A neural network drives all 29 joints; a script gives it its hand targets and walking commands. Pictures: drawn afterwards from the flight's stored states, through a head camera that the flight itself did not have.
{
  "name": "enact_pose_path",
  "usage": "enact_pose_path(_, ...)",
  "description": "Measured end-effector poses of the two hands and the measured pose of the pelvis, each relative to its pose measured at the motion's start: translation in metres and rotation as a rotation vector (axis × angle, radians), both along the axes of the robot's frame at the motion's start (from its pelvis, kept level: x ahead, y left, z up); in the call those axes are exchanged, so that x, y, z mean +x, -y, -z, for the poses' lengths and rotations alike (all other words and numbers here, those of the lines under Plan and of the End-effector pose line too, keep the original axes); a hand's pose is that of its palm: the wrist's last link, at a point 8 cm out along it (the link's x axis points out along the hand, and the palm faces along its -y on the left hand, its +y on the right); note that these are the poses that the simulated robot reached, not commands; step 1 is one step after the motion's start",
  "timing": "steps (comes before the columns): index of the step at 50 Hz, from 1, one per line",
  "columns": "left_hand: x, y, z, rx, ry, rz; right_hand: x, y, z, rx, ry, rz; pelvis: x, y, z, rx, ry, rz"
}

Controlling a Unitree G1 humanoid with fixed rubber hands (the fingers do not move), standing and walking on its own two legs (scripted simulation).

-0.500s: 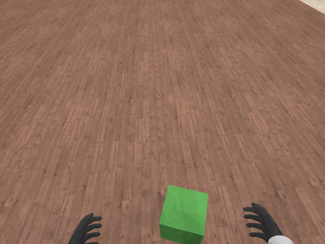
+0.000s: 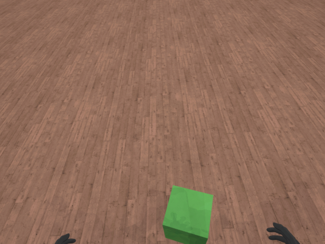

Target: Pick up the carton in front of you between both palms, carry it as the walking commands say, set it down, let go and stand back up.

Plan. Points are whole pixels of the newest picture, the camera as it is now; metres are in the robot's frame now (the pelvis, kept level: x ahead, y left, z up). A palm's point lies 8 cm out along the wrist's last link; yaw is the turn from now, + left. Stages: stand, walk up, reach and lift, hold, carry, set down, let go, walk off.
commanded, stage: stand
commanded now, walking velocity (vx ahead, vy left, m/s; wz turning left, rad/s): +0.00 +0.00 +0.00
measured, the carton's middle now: (188, 217) +0.39 -0.07 -0.64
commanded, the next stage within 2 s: none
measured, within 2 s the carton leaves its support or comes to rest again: neither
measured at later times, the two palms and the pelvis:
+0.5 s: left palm out of the picture +0.10 +0.30 -0.08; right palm out of the picture +0.11 -0.30 -0.10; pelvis +0.00 -0.01 +0.01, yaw +0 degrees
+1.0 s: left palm out of the picture +0.07 +0.31 -0.08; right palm out of the picture +0.08 -0.31 -0.10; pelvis -0.02 +0.00 +0.01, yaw +0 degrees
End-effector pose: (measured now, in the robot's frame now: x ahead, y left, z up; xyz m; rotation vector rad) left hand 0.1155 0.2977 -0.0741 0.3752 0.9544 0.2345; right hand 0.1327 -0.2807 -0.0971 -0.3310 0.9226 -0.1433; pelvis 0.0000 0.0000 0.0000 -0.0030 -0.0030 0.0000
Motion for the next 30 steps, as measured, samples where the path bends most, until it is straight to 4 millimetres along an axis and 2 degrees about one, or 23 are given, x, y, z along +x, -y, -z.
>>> enact_pose_path(11, 0.004, 0.009, 0.006, -0.025, -0.02, -0.019, 0.0, 0.01, 0.001, -0.018, -0.035, 0.003, 0.006, 0.005, -0.002, 0.0, 0.011, -0.007)
enact_pose_path(30, -0.02, -0.001, 0.008, -0.019, -0.079, -0.043, -0.032, 0.02, 0.001, -0.036, -0.1, 0.031, -0.006, 0.005, -0.008, 0.003, 0.031, -0.002)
